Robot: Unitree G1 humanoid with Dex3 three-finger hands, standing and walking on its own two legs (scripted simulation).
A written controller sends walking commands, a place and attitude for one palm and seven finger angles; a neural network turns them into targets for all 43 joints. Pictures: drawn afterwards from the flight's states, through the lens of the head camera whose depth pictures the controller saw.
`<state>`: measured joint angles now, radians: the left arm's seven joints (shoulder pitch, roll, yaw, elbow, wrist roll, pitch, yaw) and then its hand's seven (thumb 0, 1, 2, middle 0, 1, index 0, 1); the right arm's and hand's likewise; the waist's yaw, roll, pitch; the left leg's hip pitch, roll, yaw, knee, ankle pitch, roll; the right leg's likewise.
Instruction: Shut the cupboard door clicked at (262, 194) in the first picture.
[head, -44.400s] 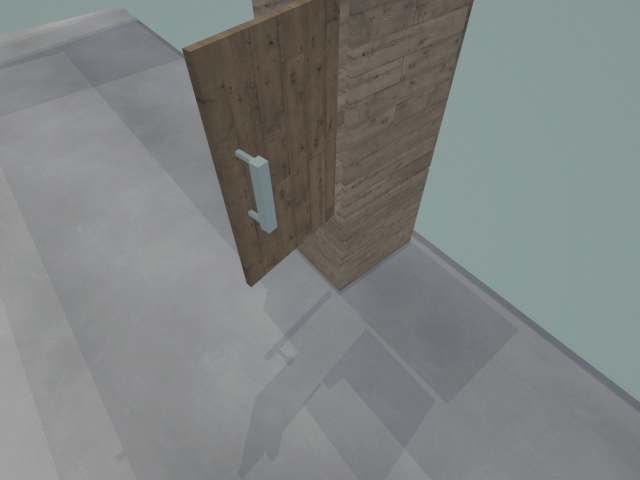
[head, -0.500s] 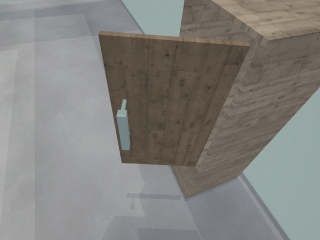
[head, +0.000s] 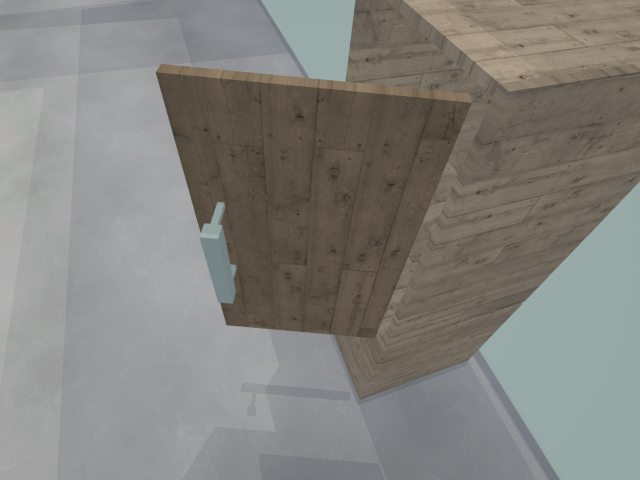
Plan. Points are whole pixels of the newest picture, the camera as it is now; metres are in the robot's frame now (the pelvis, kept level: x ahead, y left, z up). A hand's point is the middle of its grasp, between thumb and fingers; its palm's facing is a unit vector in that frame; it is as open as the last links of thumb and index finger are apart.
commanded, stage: come to a stop and stand still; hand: left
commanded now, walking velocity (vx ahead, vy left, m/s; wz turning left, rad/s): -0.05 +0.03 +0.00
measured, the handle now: (223, 255) +0.42 +0.19 -0.02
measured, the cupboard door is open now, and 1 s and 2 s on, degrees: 67 67 67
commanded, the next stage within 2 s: look again from close up in 1.22 s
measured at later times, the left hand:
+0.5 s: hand out of the picture +0.01 +0.22 -0.16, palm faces +0.00 -0.97 -0.24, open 7.4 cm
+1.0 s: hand out of the picture -0.01 +0.21 -0.17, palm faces +0.00 -0.99 -0.15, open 7.4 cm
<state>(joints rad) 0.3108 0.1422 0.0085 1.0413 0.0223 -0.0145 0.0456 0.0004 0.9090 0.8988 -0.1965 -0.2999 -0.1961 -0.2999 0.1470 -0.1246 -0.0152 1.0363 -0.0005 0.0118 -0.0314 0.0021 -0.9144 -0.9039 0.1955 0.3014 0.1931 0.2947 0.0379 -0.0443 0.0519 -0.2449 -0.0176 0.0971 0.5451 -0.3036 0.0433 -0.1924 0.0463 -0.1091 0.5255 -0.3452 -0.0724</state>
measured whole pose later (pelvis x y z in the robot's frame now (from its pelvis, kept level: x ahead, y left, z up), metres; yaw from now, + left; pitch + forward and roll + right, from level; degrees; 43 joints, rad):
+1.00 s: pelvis +0.00 +0.05 +0.01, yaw -1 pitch -1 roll -1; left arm 0.30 0.14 -0.02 1.12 0.01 0.00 0.05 0.00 0.91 0.90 -0.20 -0.30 -0.19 -0.30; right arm 0.27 -0.14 0.02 1.14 -0.01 -0.03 -0.03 0.01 -0.92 -0.90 0.20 0.30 0.20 0.30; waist 0.01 -0.02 0.04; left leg -0.15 -0.10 0.12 0.39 -0.24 0.13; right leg -0.14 -0.02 -0.06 0.44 -0.29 0.00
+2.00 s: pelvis +0.00 +0.05 +0.01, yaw +0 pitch +0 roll +0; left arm 0.41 0.15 0.02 0.75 -0.01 0.12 0.09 0.02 0.94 0.90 -0.20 -0.30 -0.20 -0.30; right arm 0.33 -0.13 0.03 1.05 0.02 -0.10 -0.05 0.01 -0.91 -0.90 0.20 0.30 0.20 0.30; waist -0.03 -0.04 0.06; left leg -0.17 -0.10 0.10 0.39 -0.23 0.12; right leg -0.19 -0.02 -0.05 0.55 -0.31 -0.01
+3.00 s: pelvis -0.01 +0.01 -0.09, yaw +4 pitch +17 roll -2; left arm 0.47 0.24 0.12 -0.06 -0.28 -0.44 -0.25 0.01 0.90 0.90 -0.99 -1.17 -0.99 -1.17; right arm 0.26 -0.26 -0.02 0.52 0.04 -0.18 -0.04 0.01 -0.90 -0.90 0.20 0.30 0.20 0.30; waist 0.00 0.02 -0.16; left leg -0.91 -0.05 0.02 1.18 -0.57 0.08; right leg -0.93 0.06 -0.11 1.13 -0.49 -0.08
